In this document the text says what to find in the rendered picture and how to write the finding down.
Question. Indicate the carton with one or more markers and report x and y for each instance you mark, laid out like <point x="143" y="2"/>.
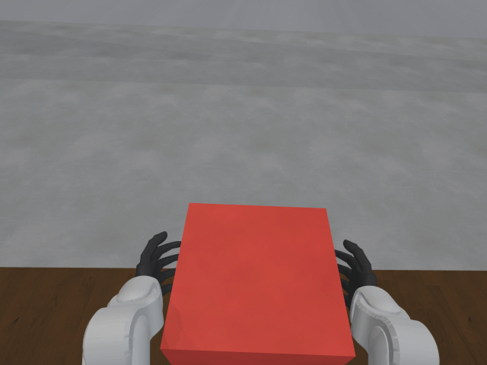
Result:
<point x="256" y="285"/>

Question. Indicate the left robot forearm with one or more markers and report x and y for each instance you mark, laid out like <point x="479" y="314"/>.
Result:
<point x="120" y="333"/>

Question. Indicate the right robot forearm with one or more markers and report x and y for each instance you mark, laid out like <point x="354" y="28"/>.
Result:
<point x="386" y="331"/>

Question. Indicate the right robot hand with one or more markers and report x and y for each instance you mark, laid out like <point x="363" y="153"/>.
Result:
<point x="360" y="271"/>

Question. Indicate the left robot hand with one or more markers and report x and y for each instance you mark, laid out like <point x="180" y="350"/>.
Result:
<point x="150" y="265"/>

